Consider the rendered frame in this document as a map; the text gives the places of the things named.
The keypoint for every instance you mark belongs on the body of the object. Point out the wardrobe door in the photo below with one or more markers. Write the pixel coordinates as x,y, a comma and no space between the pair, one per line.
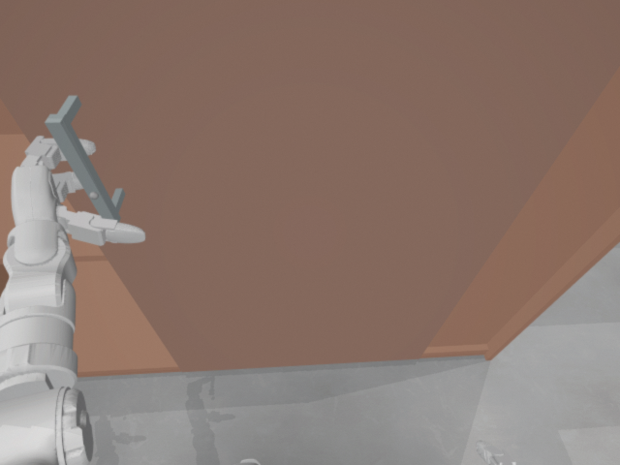
580,191
319,181

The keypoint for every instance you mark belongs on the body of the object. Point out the right robot hand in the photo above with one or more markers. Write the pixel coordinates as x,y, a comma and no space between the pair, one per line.
493,456

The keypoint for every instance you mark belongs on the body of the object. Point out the handle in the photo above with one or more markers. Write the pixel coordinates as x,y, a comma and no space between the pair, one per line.
66,138

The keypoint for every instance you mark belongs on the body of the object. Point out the left robot hand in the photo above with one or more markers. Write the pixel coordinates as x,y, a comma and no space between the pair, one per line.
36,192

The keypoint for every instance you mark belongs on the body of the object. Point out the left robot upper arm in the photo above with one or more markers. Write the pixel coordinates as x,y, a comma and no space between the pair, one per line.
50,427

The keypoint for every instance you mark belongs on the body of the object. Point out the robot left forearm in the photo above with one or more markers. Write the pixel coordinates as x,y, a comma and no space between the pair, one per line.
38,311

